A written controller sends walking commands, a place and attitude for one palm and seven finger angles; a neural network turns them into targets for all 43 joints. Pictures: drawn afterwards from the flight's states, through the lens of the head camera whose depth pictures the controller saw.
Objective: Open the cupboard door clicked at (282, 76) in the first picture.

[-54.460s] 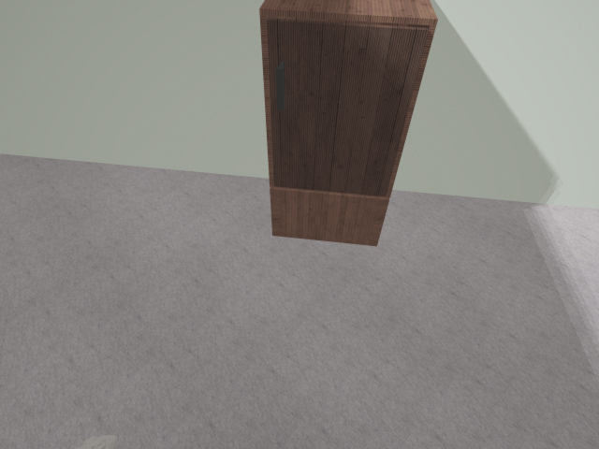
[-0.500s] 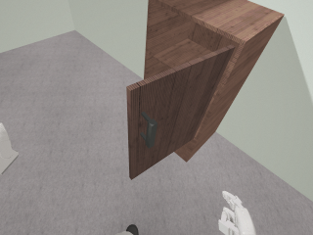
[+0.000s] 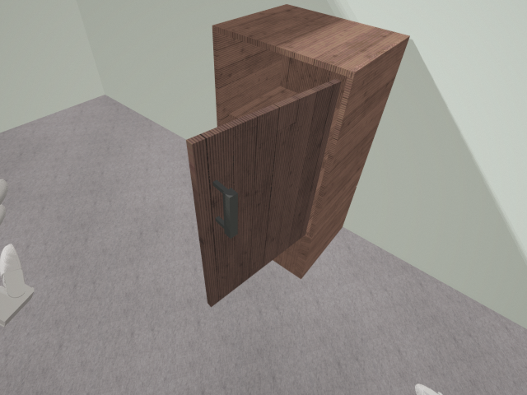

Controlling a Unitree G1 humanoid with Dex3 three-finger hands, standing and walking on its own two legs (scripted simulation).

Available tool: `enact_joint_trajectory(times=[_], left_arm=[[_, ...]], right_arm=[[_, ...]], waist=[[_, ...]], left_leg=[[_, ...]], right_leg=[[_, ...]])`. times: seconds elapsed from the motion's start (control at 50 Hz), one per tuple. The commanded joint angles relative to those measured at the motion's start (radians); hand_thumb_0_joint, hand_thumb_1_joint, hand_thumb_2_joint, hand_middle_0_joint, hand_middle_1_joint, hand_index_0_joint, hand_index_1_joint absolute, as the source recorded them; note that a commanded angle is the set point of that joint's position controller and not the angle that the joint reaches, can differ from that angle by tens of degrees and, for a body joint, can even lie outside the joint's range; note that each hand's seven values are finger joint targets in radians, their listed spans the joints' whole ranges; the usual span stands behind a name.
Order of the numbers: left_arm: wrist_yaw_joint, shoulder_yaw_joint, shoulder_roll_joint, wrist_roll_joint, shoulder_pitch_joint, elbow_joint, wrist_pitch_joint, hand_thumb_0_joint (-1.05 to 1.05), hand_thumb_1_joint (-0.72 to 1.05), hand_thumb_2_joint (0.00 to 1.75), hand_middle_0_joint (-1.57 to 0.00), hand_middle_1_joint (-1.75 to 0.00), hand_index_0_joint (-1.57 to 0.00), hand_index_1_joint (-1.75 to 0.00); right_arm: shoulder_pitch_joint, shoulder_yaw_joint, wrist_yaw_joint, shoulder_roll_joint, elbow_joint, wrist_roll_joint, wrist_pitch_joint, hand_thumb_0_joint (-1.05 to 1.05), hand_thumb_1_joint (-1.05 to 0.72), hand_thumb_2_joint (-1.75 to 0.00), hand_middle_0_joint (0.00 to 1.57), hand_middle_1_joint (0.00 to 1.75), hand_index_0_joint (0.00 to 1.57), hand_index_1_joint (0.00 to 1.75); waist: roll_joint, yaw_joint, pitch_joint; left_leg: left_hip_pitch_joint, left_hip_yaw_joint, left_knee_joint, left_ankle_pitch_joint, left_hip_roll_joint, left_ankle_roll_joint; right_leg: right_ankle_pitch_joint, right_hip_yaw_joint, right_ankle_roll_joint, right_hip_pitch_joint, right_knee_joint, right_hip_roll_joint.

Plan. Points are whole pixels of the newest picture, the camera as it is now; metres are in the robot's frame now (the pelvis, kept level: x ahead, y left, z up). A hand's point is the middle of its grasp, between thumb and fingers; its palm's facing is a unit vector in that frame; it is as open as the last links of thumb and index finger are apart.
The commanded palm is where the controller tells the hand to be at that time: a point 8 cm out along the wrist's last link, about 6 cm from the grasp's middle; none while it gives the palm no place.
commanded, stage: stop stepping back and stand still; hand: left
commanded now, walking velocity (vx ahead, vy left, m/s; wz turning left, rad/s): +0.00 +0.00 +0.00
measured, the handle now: (224, 209) +0.49 +0.11 -0.02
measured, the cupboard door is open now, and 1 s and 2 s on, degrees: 81 81 81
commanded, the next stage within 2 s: let the arm hang, fingers relaxed in 0.44 s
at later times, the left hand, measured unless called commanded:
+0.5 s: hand (8, 312) +0.16 +0.27 +0.17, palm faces +0.49 -0.77 -0.41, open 7.4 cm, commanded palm +0.10 +0.30 +0.19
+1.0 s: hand out of the picture -0.10 +0.16 -0.17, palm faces +0.09 -0.98 -0.20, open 7.1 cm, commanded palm none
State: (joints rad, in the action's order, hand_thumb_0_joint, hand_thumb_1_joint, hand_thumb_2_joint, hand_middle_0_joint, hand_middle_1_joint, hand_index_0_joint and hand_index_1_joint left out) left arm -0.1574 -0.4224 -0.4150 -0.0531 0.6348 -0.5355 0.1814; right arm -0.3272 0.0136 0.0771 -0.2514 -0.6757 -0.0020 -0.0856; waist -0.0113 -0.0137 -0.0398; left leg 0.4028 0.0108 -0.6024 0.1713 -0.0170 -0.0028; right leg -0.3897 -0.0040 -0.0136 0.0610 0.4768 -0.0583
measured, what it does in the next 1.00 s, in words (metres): stands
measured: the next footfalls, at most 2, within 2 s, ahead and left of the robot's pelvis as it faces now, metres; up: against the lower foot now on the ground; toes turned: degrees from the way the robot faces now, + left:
none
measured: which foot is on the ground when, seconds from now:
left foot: down 0.00-1.00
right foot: down 0.00-1.00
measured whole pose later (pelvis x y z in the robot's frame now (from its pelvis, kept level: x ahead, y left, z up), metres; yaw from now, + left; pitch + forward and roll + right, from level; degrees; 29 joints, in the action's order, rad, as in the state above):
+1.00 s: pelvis -0.04 -0.02 +0.01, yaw +4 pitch -2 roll -1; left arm -0.02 -0.02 -0.19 0.01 0.36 1.11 -0.03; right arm -0.31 -0.01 0.03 -0.17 -1.10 0.02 0.05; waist 0.01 0.00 0.09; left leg 0.34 0.07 -0.48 0.11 0.02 0.00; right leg -0.32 -0.05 -0.05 0.12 0.46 -0.06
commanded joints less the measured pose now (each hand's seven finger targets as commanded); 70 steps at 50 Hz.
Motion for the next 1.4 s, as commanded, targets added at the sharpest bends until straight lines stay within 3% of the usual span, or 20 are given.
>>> enact_joint_trajectory(times=[0.0,0.02,0.06,0.1,0.16,0.22,0.26,0.34,0.38,0.42,0.5,0.52,0.56,0.62,0.68,0.78,0.9,0.92,1.08,1.38], left_arm=[[-0.023,-0.089,-0.179,0.009,-0.235,-0.12,0.074,0.0,0.9,0.9,-0.2,-0.3,-0.2,-0.3],[-0.021,-0.116,-0.21,0.009,-0.211,-0.122,0.08,0.0,0.9,0.9,-0.2,-0.3,-0.2,-0.3],[-0.019,-0.109,-0.19,0.014,-0.229,-0.163,0.093,0.0,0.9,0.9,-0.2,-0.3,-0.2,-0.3],[-0.02,-0.117,-0.174,0.014,-0.171,-0.175,0.088,0.0,0.9,0.9,-0.2,-0.3,-0.2,-0.3],[-0.009,-0.119,-0.162,0.005,-0.038,-0.178,0.073,0.0,0.9,0.9,-0.2,-0.3,-0.2,-0.3],[-0.012,-0.147,-0.177,-0.014,-0.004,-0.147,0.054,0.0,0.9,0.9,-0.2,-0.3,-0.2,-0.3],[-0.019,-0.106,-0.144,-0.008,-0.082,-0.12,0.043,0.0,0.9,0.9,-0.2,-0.3,-0.2,-0.3],[-0.016,-0.073,-0.163,0.005,-0.25,-0.082,0.051,0.0,0.9,0.9,-0.2,-0.3,-0.2,-0.3],[-0.009,-0.069,-0.166,0.012,-0.257,-0.111,0.059,0.0,0.9,0.9,-0.2,-0.3,-0.2,-0.3],[-0.012,-0.074,-0.171,0.019,-0.276,-0.16,0.07,0.0,0.9,0.9,-0.2,-0.3,-0.2,-0.3],[-0.019,-0.083,-0.147,0.025,-0.141,-0.166,0.061,0.0,0.9,0.9,-0.2,-0.3,-0.2,-0.3],[0.112,0.328,0.079,0.094,-0.17,0.71,-0.058,0.0,0.9,0.9,-0.2,-0.3,-0.2,-0.3],[0.151,0.305,0.03,0.087,-0.252,0.759,-0.152,0.0,0.9,0.9,-0.2,-0.3,-0.2,-0.3],[0.153,0.322,0.008,0.089,-0.361,0.888,-0.165,0.0,0.9,0.9,-0.2,-0.3,-0.2,-0.3],[0.141,0.355,0.033,0.08,-0.429,1.067,-0.192,0.0,0.9,0.9,-0.2,-0.3,-0.2,-0.3],[0.136,0.375,0.064,0.066,-0.339,1.369,-0.205,0.0,0.9,0.9,-0.2,-0.3,-0.2,-0.3],[0.136,0.383,0.127,0.059,-0.271,1.558,-0.185,0.0,0.9,0.9,-0.2,-0.3,-0.2,-0.3],[0.133,0.386,0.136,0.059,-0.27,1.578,-0.183,0.0,0.9,0.9,-0.2,-0.3,-0.2,-0.3],[0.118,0.406,0.185,0.056,-0.199,1.679,-0.183,0.0,0.9,0.9,-0.2,-0.3,-0.2,-0.3],[0.108,0.4,0.236,0.058,-0.163,1.689,-0.177,0.0,0.9,0.9,-0.2,-0.3,-0.2,-0.3]], right_arm=[[0.169,0.043,0.028,-0.116,0.159,-0.003,-0.108,0.0,-0.9,-0.9,0.2,0.3,0.2,0.3],[0.182,0.03,0.029,-0.099,0.152,0.006,-0.118,0.0,-0.9,-0.9,0.2,0.3,0.2,0.3],[0.191,0.022,0.023,-0.079,0.157,0.013,-0.128,0.0,-0.9,-0.9,0.2,0.3,0.2,0.3],[0.199,0.022,0.013,-0.072,0.173,0.014,-0.12,0.0,-0.9,-0.9,0.2,0.3,0.2,0.3],[0.201,0.025,-0.004,-0.061,0.202,0.01,-0.102,0.0,-0.9,-0.9,0.2,0.3,0.2,0.3],[0.194,0.033,-0.011,-0.062,0.18,0.015,-0.064,0.0,-0.9,-0.9,0.2,0.3,0.2,0.3],[0.182,0.024,-0.008,-0.058,0.165,0.009,-0.052,0.0,-0.9,-0.9,0.2,0.3,0.2,0.3],[0.196,0.028,0.023,-0.092,0.167,0.0,-0.081,0.0,-0.9,-0.9,0.2,0.3,0.2,0.3],[0.201,0.007,0.024,-0.069,0.171,0.003,-0.09,0.0,-0.9,-0.9,0.2,0.3,0.2,0.3],[0.218,0.005,0.026,-0.068,0.178,0.006,-0.106,0.0,-0.9,-0.9,0.2,0.3,0.2,0.3],[0.211,0.007,0.008,-0.06,0.197,0.008,-0.105,0.0,-0.9,-0.9,0.2,0.3,0.2,0.3],[0.255,0.056,-0.069,-0.179,-0.094,0.004,-0.148,0.0,-0.9,-0.9,0.2,0.3,0.2,0.3],[0.141,0.063,-0.074,-0.158,-0.093,-0.001,-0.029,0.0,-0.9,-0.9,0.2,0.3,0.2,0.3],[0.174,0.049,-0.072,-0.163,-0.094,0.015,0.026,0.0,-0.9,-0.9,0.2,0.3,0.2,0.3],[0.168,0.028,-0.069,-0.114,-0.137,0.031,0.076,0.0,-0.9,-0.9,0.2,0.3,0.2,0.3],[0.155,-0.001,-0.057,-0.092,-0.229,0.037,0.093,0.0,-0.9,-0.9,0.2,0.3,0.2,0.3],[0.063,0.004,-0.038,-0.029,-0.337,0.026,0.098,0.0,-0.9,-0.9,0.2,0.3,0.2,0.3],[0.041,0.006,-0.036,-0.027,-0.35,0.023,0.1,0.0,-0.9,-0.9,0.2,0.3,0.2,0.3],[-0.028,0.003,-0.03,0.019,-0.434,0.018,0.107,0.0,-0.9,-0.9,0.2,0.3,0.2,0.3],[-0.031,0.0,-0.029,0.073,-0.458,0.024,0.096,0.0,-0.9,-0.9,0.2,0.3,0.2,0.3]], waist=[[-0.08,-0.001,0.051],[-0.196,0.007,0.022],[-0.224,0.01,0.011],[-0.235,0.019,0.009],[-0.119,0.016,-0.024],[0.107,0.003,0.003],[0.102,-0.014,0.021],[-0.024,-0.003,0.05],[-0.16,0.005,0.004],[-0.18,0.015,0.014],[-0.139,0.02,-0.007],[-0.025,-0.006,0.02],[0.118,0.0,-0.085],[0.205,-0.003,-0.008],[0.154,-0.015,0.065],[-0.184,0.034,0.103],[-0.128,0.014,0.019],[-0.057,0.008,0.031],[0.026,-0.002,0.143],[0.006,0.014,0.184]], left_leg=[[-0.278,0.13,0.175,-0.175,-0.096,0.048],[-0.268,0.201,0.258,-0.089,-0.123,0.061],[-0.128,0.337,0.447,0.279,-0.182,0.078],[-0.017,0.259,0.496,0.46,-0.154,0.056],[-0.025,0.089,0.351,0.341,-0.043,-0.005],[-0.199,0.02,-0.064,0.081,0.016,-0.023],[-0.158,0.028,-0.069,0.034,-0.004,-0.011],[-0.265,0.089,0.164,-0.138,-0.071,0.027],[-0.252,0.18,0.294,0.002,-0.111,0.042],[-0.161,0.25,0.414,0.29,-0.142,0.064],[-0.069,0.149,0.406,0.335,-0.08,0.031],[-0.047,0.136,0.129,-0.065,-0.088,0.042],[-0.146,0.106,0.017,-0.153,-0.075,0.031],[-0.107,0.105,-0.039,-0.114,-0.036,0.039],[-0.117,0.085,-0.032,-0.08,-0.024,0.033],[-0.004,0.251,0.265,0.091,-0.079,0.072],[-0.157,0.153,0.209,0.033,-0.044,0.043],[-0.182,0.146,0.193,0.003,-0.046,0.042],[-0.21,0.122,0.196,-0.029,-0.051,0.043],[-0.165,0.118,0.217,-0.038,-0.04,0.051]], right_leg=[[0.19,0.031,0.013,0.251,-0.029,0.065],[0.086,0.003,0.021,0.247,0.012,0.041],[-0.056,0.009,0.015,0.141,0.116,0.009],[-0.065,-0.019,-0.005,0.047,0.053,0.001],[-0.076,0.0,-0.029,0.031,-0.135,0.026],[-0.158,0.25,-0.121,0.361,-0.32,0.222],[0.015,0.208,-0.112,0.321,-0.246,0.23],[0.22,0.086,0.005,0.251,-0.115,0.083],[0.093,0.025,0.024,0.205,-0.051,0.037],[0.042,0.025,0.024,0.142,-0.014,0.022],[0.026,0.007,0.002,0.038,-0.107,0.031],[0.242,0.022,-0.013,0.176,-0.064,0.115],[0.339,0.11,-0.059,0.204,-0.042,0.183],[0.246,0.114,-0.088,0.274,-0.037,0.192],[0.138,0.102,-0.096,0.312,-0.061,0.204],[0.011,0.058,-0.038,0.127,-0.024,0.094],[0.071,0.091,-0.064,0.113,-0.136,0.134],[0.079,0.084,-0.063,0.13,-0.154,0.133],[0.052,0.066,-0.057,0.199,-0.18,0.136],[0.079,0.058,-0.05,0.189,-0.148,0.134]])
